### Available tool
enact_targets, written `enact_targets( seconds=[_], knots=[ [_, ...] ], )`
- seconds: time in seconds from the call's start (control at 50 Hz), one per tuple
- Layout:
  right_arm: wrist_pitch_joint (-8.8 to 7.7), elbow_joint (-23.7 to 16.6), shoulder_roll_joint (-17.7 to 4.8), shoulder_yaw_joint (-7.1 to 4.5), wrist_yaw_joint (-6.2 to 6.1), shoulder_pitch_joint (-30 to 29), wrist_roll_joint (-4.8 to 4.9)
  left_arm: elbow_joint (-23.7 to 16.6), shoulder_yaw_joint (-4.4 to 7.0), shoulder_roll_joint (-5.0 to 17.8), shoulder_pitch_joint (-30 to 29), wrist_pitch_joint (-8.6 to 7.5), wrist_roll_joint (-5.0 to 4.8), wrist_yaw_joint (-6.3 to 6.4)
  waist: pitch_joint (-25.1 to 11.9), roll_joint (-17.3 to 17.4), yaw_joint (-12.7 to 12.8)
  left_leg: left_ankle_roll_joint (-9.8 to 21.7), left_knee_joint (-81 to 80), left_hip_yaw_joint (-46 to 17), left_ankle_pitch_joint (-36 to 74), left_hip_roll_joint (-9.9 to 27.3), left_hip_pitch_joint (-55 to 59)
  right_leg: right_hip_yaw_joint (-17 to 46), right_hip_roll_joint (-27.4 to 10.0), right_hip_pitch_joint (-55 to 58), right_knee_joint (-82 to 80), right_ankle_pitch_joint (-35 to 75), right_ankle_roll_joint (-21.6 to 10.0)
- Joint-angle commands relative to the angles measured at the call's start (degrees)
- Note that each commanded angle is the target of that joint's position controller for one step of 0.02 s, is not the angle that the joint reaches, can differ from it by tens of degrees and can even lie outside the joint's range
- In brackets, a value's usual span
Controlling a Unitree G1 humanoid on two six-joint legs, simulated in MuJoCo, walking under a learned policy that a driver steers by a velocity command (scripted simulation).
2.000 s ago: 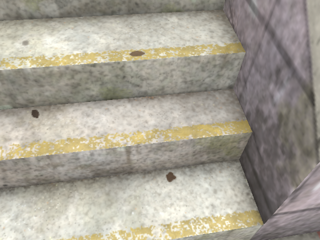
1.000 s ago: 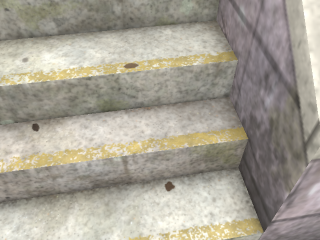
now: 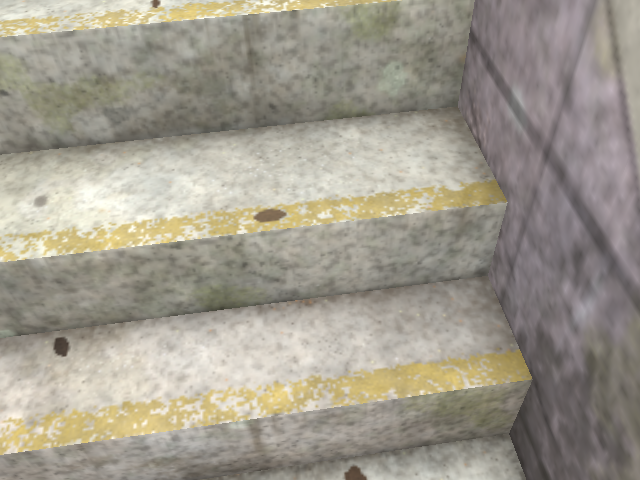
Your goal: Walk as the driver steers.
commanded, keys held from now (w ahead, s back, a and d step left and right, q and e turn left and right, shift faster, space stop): w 0.08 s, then no key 0.92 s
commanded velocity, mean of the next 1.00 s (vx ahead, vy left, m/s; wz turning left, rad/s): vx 0.15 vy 0.00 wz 0.00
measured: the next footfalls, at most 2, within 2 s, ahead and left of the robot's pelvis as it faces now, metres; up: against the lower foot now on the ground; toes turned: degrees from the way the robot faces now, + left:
left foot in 0.32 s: +0.29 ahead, +0.17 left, +0.21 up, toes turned +7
right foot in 0.92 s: +0.34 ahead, -0.01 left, +0.21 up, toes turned -4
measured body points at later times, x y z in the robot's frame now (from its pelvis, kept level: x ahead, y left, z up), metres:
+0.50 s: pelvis +0.18 +0.09 +0.11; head +0.21 +0.11 +0.56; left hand +0.26 +0.34 -0.04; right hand +0.32 -0.12 -0.02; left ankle +0.25 +0.16 -0.53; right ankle +0.09 -0.06 -0.45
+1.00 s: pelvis +0.28 +0.09 +0.20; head +0.28 +0.08 +0.65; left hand +0.37 +0.29 +0.06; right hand +0.32 -0.14 +0.05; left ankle +0.25 +0.16 -0.53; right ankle +0.30 -0.01 -0.53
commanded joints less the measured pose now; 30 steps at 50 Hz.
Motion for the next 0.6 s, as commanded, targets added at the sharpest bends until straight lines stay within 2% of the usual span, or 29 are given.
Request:
enact_targets(
  seconds=[0.02, 0.04, 0.06, 0.08, 0.1, 0.12, 0.14, 0.16, 0.18, 0.2, 0.22, 0.24, 0.26, 0.28, 0.3, 0.32, 0.34, 0.36, 0.38, 0.4, 0.42, 0.44, 0.46, 0.48, 0.5, 0.54, 0.56, 0.58, 0.6],
  knots=[
    [1.34, -3.9, 1.7, 1.25, -0.50, 3.5, -0.35, 0.4, -0.77, 2.1, 0.9, -0.08, 0.61, -0.33, 7.3, -4.9, -3.4, -0.8, 14.4, -0.7, 6.5, 3.1, -17.9, 16.5, -15.7, -6.1, -16.4, -13.4, -9.9],
    [1.86, -4.2, 5.3, 2.26, -0.99, 2.8, 0.36, 2.7, -0.92, 1.9, 6.1, -0.11, 1.27, -0.25, 6.1, -8.9, -1.5, -1.4, 32.3, 2.3, 3.3, 0.7, -22.7, 17.0, -17.5, -5.4, -17.2, -12.0, -11.7],
    [1.98, -6.8, 5.5, 2.72, -1.47, 1.8, 0.82, 4.0, -1.08, 1.8, 7.9, -0.36, 0.32, 0.01, 7.2, -9.1, -2.2, -1.2, 36.1, -1.4, 2.3, 2.0, -29.1, 17.8, -18.3, -3.7, -16.9, -15.2, -11.0],
    [1.84, -9.7, 6.4, 3.66, -1.67, -1.7, 0.78, 5.1, -1.31, 1.4, 9.2, -0.44, 0.14, 0.25, 8.5, -8.3, -1.6, -0.5, 39.1, -3.9, 1.8, 1.3, -36.1, 18.1, -19.1, -1.2, -16.8, -14.6, -10.5],
    [1.48, -11.6, 6.3, 4.12, -1.84, -4.1, 0.65, 5.8, -1.54, 0.8, 10.6, -0.42, 0.00, 0.59, 9.5, -6.1, -1.1, -0.4, 38.5, -5.8, 2.4, 1.3, -40.8, 17.1, -19.2, 1.6, -16.2, -12.2, -9.5],
    [2.72, -17.6, 6.7, 3.60, -2.77, -16.1, -4.29, 5.9, -0.53, 4.5, 8.5, -2.30, 0.46, 0.22, 11.9, -4.8, -0.6, 1.4, 40.7, 0.2, -3.5, 0.5, -43.5, 14.5, -18.1, 0.4, -16.6, -15.2, -9.6],
    [3.29, -20.3, 5.9, 3.62, -3.26, -19.1, -4.93, 5.9, -0.69, 4.4, 8.3, -3.25, -0.02, 0.30, 11.8, -2.8, -0.5, 1.5, 35.5, 1.5, -3.6, 1.7, -42.8, 13.3, -17.1, -0.3, -18.0, -17.1, -8.7],
    [3.86, -22.6, 6.1, 3.87, -3.66, -21.2, -4.52, 6.6, -1.13, 3.3, 9.1, -3.81, -0.56, 0.73, 11.9, -3.0, 0.1, 1.3, 31.7, 3.6, -4.1, 2.4, -41.6, 12.1, -16.4, -0.3, -19.7, -14.0, -8.4],
    [4.23, -24.2, 6.0, 3.89, -3.95, -21.0, -3.78, 7.0, -1.14, 3.3, 9.6, -4.10, -0.56, 1.43, 11.3, -4.7, 0.0, 1.0, 27.9, 4.0, -3.3, 3.5, -40.3, 11.5, -16.1, 0.6, -20.9, -10.8, -8.4],
    [4.67, -27.1, 7.2, 4.87, -3.67, -21.7, -4.13, 8.2, -1.25, 3.0, 10.7, -3.42, -1.61, 2.23, 10.8, -5.1, -0.9, 1.4, 17.9, 3.7, -2.4, 6.1, -37.3, 9.8, -14.6, 1.2, -22.5, -7.9, -7.4],
    [5.11, -27.9, 7.2, 4.77, -3.40, -21.0, -4.13, 8.4, -1.00, 3.3, 12.2, -3.03, -1.41, 3.22, 8.6, -6.5, 0.1, 1.2, 14.4, 4.7, -1.3, 6.1, -35.2, 9.5, -14.7, 5.3, -23.7, -0.8, -8.2],
    [5.47, -29.7, 9.4, 5.34, -3.62, -21.0, -4.03, 8.7, -0.06, 5.4, 14.3, -2.77, -1.87, 5.12, 6.0, -10.4, 0.5, 2.8, 14.8, 0.0, -7.7, 7.1, -34.2, 11.9, -18.5, 11.2, -25.3, 11.6, -8.6],
    [6.09, -28.5, 8.9, 6.11, -3.47, -18.0, -3.17, 7.2, 0.76, 7.4, 13.7, -1.46, -2.44, 5.07, 2.6, -6.8, 0.2, 3.6, -0.9, 5.8, -12.5, 6.3, -25.6, 5.5, -16.7, 15.0, -27.7, 18.0, -8.2],
    [6.05, -27.6, 10.9, 6.47, -3.13, -17.7, -2.86, 6.3, 0.87, 5.5, 14.2, -0.24, -1.81, 5.14, 0.7, -8.5, 1.9, 4.3, -8.4, 8.3, -15.0, 4.3, -14.2, 1.5, -14.0, 12.6, -26.3, 26.5, -7.5],
    [5.31, -23.6, 11.6, 5.96, -2.68, -9.6, -1.04, 4.1, 0.92, 6.9, 12.7, 0.20, -0.46, 4.25, -5.8, -11.8, -1.3, 4.9, -9.6, 13.2, -18.7, -1.2, 2.2, -2.9, -13.7, 10.3, -19.0, 63.3, -7.1],
    [4.70, -20.9, 9.7, 4.86, -2.46, -4.0, -0.38, 2.7, 1.24, 7.8, 12.0, -0.17, -0.98, 3.60, -11.4, -12.5, -3.3, 5.0, -15.6, 13.7, -12.3, -4.5, 11.2, -1.9, -15.2, 13.0, -11.5, 85.6, -6.3],
    [4.09, -19.4, 6.6, 3.52, -2.48, 1.0, -0.82, 2.3, 2.10, 10.0, 12.0, -0.32, -1.62, 2.44, -16.8, -12.7, -7.2, 6.1, -26.1, 9.2, -9.4, -5.7, 17.0, -2.9, -15.4, 16.9, 0.9, 92.3, -4.3],
    [3.34, -16.5, 0.9, 1.54, -3.19, 8.4, -1.41, -0.9, 2.28, 9.0, 10.9, -0.99, -3.38, 0.70, -19.2, -1.1, -11.0, 11.8, -33.1, -13.2, 4.1, 5.7, 28.9, -2.0, -10.1, 1.5, 17.2, 80.1, 0.3],
    [4.83, -13.7, -4.3, 0.08, -4.72, 13.9, -3.23, -3.7, 2.27, 7.3, 3.6, -1.15, -2.54, -0.95, -22.0, 13.8, -13.9, 16.3, -56.6, -37.8, 7.4, 15.5, 30.7, 0.4, 0.1, -5.7, 37.7, 15.7, 2.1],
    [5.44, -14.1, -5.5, -0.47, -5.69, 6.0, -4.15, -4.8, 1.74, 0.7, 1.4, -0.23, -0.33, -1.60, -18.2, 14.4, -9.4, 17.4, -68.9, -48.4, 5.5, 17.2, 20.1, 13.8, 3.4, -10.1, 61.2, -0.4, 2.4],
    [5.44, -14.1, -5.0, -0.60, -5.52, -1.0, -4.54, -7.4, 1.31, -3.1, 1.6, 1.11, 0.91, -0.94, -9.7, 8.6, -3.8, 15.9, -67.7, -43.4, 2.1, 18.4, 12.9, 16.2, 2.1, -16.7, 71.5, -0.9, 2.4],
    [4.93, -12.0, -0.7, 0.26, -5.12, -4.0, -3.90, -9.8, 1.38, -3.0, 0.0, 2.42, 1.77, 0.47, -0.4, 3.6, -0.8, 13.1, -61.2, -34.5, 1.1, 16.9, 5.6, 13.3, -0.5, -20.4, 71.6, 0.9, 2.0],
    [3.89, -9.4, 3.8, 1.33, -4.76, -3.8, -3.22, -11.1, 1.09, -3.8, -0.1, 3.37, 2.71, 2.08, 5.5, 0.3, 1.2, 9.6, -55.7, -26.0, 2.2, 14.1, 1.4, 11.9, -0.7, -23.3, 70.5, 1.6, 1.8],
    [3.18, -7.6, 5.7, 1.59, -4.14, -2.3, -3.40, -10.6, 1.20, -3.8, 1.1, 4.19, 3.12, 3.04, 5.8, -1.3, 1.8, 8.2, -53.0, -20.4, 5.3, 12.2, 1.9, 10.7, 0.4, -25.2, 72.0, 2.8, 1.6],
    [2.49, -6.1, 5.7, 1.33, -3.63, -0.6, -3.44, -10.0, 1.26, -4.2, 2.1, 4.62, 2.78, 3.15, 4.8, -0.6, 2.0, 7.8, -51.8, -16.6, 10.5, 11.0, 4.4, 10.1, 2.0, -27.1, 74.3, 4.3, 1.2],
    [0.77, -3.5, 5.3, 0.84, -1.94, 3.3, -3.31, -10.9, 1.04, -6.0, 1.3, 4.78, 1.82, 3.55, 3.0, 4.3, 2.0, 8.1, -53.7, -14.9, 14.6, 10.7, 10.1, 10.5, 4.2, -33.9, 83.7, 2.9, 0.2],
    [0.42, -3.1, 4.3, 0.31, -1.54, 3.2, -3.37, -11.4, 1.04, -6.0, 0.2, 4.96, 1.62, 3.58, 1.8, 3.0, 1.8, 7.3, -55.1, -13.9, 14.8, 10.6, 12.7, 11.1, 4.3, -35.8, 84.3, 2.9, 0.0],
    [0.07, -2.8, 3.5, 0.13, -1.57, 3.4, -3.46, -11.8, 1.13, -5.5, -0.8, 5.27, 1.56, 3.66, 1.8, 1.9, 2.2, 7.0, -56.8, -12.5, 15.0, 10.6, 13.6, 11.0, 4.3, -36.8, 83.1, 3.5, 0.6],
    [0.36, -2.7, 3.8, 0.29, -2.04, 3.0, -3.20, -13.2, 0.74, -6.2, -2.0, 5.52, 2.21, 3.76, 2.6, 1.2, 3.1, 5.3, -58.3, -9.9, 16.7, 10.0, 14.7, 12.0, 2.4, -37.5, 76.5, 5.8, 1.9]
  ],
)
